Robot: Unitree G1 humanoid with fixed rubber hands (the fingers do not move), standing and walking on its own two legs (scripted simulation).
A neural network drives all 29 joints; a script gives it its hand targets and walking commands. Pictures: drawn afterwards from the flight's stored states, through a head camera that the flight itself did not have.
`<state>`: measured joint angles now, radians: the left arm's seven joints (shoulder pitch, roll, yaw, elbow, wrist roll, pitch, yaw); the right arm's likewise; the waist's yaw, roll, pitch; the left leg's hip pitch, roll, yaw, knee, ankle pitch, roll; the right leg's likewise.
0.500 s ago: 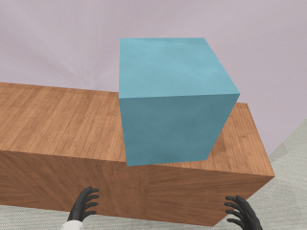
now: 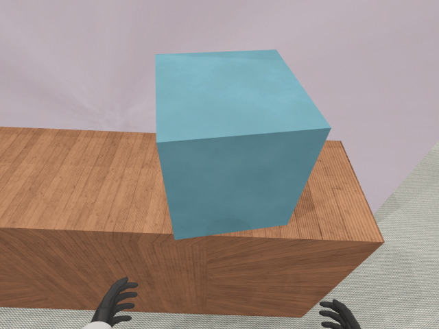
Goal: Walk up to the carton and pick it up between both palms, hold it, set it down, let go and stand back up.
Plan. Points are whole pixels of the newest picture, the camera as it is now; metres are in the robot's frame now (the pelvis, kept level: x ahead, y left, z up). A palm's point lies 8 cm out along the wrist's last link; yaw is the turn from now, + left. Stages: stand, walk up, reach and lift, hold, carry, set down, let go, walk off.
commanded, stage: stand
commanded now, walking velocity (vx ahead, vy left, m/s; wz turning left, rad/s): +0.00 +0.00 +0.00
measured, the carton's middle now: (225, 144) +0.49 +0.01 +0.07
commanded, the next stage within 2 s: none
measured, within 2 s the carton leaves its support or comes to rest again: neither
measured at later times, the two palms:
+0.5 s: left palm out of the picture +0.09 +0.29 -0.10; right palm out of the picture +0.10 -0.30 -0.09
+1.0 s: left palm out of the picture +0.03 +0.30 -0.11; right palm out of the picture +0.04 -0.30 -0.10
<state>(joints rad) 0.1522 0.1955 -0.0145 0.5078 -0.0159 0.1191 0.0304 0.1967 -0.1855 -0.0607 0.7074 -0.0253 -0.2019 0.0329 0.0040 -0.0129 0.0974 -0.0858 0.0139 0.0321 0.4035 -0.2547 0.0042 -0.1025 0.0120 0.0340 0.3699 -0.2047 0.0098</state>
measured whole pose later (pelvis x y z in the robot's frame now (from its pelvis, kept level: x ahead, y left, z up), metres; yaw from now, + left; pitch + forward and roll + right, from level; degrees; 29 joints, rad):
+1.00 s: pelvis -0.03 +0.00 +0.00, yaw +2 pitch -5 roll +0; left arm 0.22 0.36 0.02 0.93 0.00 -0.03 0.01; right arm 0.23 -0.35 -0.02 0.95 0.00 -0.03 0.00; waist -0.01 -0.02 0.07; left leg -0.09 0.00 0.00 0.38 -0.19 0.00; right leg -0.11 -0.01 0.00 0.36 -0.16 0.01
